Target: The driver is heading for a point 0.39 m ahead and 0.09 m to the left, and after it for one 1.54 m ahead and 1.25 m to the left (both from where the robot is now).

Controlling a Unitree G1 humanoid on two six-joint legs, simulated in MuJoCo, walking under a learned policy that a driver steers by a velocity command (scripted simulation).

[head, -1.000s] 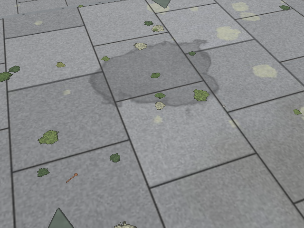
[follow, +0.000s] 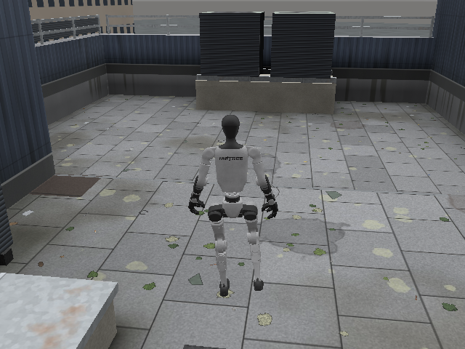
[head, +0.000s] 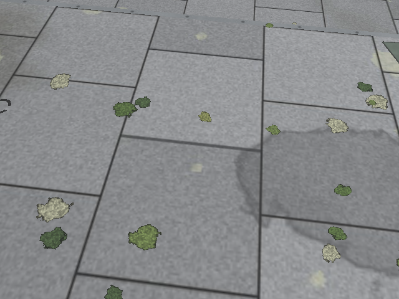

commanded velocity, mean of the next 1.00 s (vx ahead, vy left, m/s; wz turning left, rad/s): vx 0.50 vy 0.00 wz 0.60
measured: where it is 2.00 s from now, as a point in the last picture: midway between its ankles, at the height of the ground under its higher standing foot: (79, 173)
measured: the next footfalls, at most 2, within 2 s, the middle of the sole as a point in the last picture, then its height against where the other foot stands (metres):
right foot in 0.32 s outside the picture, level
left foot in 0.86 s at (134, 265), level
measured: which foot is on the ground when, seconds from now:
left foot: down 0.00-0.34, up 0.36-0.84, down 0.86-1.00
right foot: up 0.00-0.30, down 0.32-0.84, up 0.86-1.00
